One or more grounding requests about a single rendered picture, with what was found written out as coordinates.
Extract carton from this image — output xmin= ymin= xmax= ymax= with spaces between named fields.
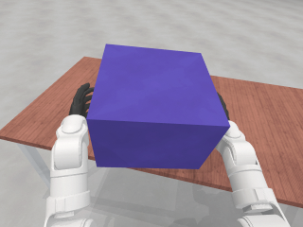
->
xmin=86 ymin=44 xmax=231 ymax=169

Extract robot left upper arm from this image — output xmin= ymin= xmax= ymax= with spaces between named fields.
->
xmin=49 ymin=217 xmax=97 ymax=227

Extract robot left hand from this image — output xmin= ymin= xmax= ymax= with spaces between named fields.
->
xmin=69 ymin=82 xmax=95 ymax=119

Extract left robot forearm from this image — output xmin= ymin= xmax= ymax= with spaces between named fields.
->
xmin=44 ymin=114 xmax=91 ymax=227

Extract robot right hand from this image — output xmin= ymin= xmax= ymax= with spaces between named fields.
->
xmin=217 ymin=92 xmax=230 ymax=121

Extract right robot forearm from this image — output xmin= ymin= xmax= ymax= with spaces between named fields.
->
xmin=215 ymin=120 xmax=291 ymax=227

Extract table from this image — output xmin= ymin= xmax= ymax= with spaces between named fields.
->
xmin=0 ymin=56 xmax=303 ymax=208

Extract robot right upper arm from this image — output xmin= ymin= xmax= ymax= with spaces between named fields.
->
xmin=235 ymin=214 xmax=289 ymax=227

